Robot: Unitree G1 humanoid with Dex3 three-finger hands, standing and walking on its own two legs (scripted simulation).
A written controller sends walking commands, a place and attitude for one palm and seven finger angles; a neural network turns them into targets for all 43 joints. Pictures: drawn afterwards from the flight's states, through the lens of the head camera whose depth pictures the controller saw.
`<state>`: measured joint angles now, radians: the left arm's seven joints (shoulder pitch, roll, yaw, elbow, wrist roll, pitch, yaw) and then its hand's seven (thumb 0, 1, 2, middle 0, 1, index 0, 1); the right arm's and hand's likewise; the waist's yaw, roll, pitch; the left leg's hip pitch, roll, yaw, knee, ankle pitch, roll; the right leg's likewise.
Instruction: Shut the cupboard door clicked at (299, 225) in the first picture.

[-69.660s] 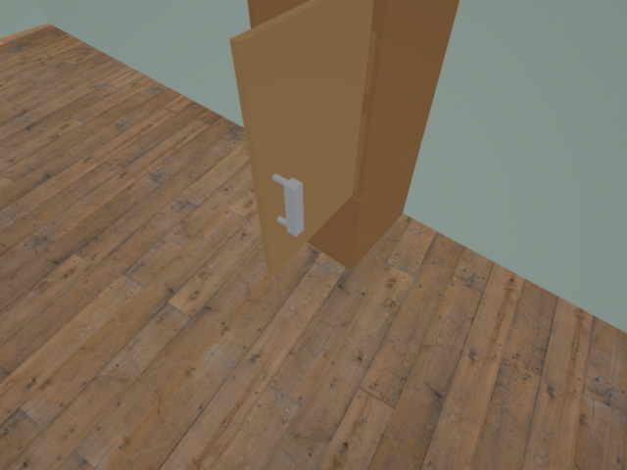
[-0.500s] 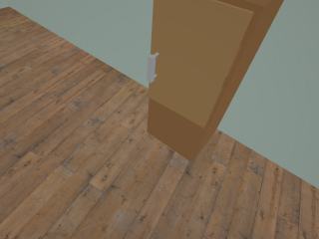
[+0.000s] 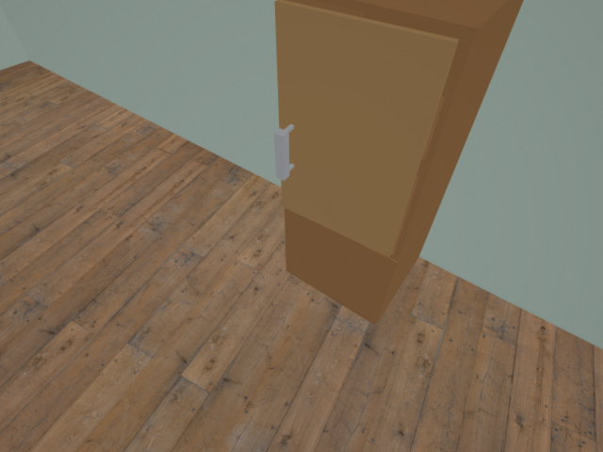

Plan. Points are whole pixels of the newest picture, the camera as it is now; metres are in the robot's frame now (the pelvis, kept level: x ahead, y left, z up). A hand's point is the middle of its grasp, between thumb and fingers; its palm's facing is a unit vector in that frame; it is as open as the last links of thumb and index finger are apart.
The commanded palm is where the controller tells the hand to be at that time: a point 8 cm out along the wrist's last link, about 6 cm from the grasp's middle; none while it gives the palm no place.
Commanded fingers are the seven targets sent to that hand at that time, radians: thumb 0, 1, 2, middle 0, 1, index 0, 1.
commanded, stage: let the arm hang, fingers relaxed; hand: left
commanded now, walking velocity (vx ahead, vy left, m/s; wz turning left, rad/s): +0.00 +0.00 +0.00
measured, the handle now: (286, 151) +0.85 +0.08 -0.11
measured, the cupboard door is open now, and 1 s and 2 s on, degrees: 3 3 3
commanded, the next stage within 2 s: look to check the result in 0.12 s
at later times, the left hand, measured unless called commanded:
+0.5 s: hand out of the picture +0.08 +0.23 -0.16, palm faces -0.01 -0.95 -0.32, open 7.4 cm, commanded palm none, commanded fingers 0.00 0.90 0.90 -0.20 -0.30 -0.20 -0.30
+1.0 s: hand out of the picture +0.08 +0.20 -0.17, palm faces +0.06 -0.96 -0.28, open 7.4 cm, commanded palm none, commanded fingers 0.00 0.90 0.90 -0.20 -0.30 -0.20 -0.30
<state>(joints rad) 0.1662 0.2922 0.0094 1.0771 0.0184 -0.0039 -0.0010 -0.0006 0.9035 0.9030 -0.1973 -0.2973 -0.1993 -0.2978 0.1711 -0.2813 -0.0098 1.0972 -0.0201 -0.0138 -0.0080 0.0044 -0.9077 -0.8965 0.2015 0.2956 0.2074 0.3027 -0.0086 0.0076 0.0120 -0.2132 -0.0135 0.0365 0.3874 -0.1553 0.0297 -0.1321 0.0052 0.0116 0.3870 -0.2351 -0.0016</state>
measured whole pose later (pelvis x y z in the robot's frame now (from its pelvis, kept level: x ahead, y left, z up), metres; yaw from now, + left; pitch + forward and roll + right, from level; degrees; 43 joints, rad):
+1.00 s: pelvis +0.03 -0.02 +0.00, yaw +4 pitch -1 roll +0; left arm 0.17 0.25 0.02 1.06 0.01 0.02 0.03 0.00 0.90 0.90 -0.20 -0.30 -0.20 -0.30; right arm 0.18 -0.26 -0.01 1.10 -0.02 0.03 -0.02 0.00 -0.91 -0.90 0.20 0.30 0.20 0.30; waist -0.02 0.00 0.06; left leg -0.21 -0.02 -0.02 0.46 -0.22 0.00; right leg -0.09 0.01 -0.05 0.42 -0.31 -0.02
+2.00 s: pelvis -0.01 -0.01 -0.02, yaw +42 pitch +1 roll +1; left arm 0.24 0.21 0.06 0.88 0.03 0.02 0.02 0.00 0.90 0.90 -0.20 -0.30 -0.20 -0.30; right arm 0.17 -0.24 -0.07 0.92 -0.02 0.05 0.03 0.01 -0.91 -0.90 0.20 0.29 0.20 0.30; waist -0.01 -0.03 0.10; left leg -0.30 0.02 0.05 0.61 -0.27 -0.02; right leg -0.25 -0.18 -0.24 0.68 -0.41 0.05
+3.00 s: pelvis +0.07 +0.18 -0.01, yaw +76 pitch -1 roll +0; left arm 0.24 0.23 0.09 0.93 0.04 0.00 -0.01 0.01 0.91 0.90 -0.20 -0.30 -0.20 -0.30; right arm 0.19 -0.19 -0.03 0.93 -0.03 -0.04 0.00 0.00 -0.91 -0.90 0.20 0.30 0.20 0.30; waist 0.01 -0.02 0.09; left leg -0.29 -0.04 0.07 0.52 -0.22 0.08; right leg -0.55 -0.16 -0.04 1.14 -0.31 0.04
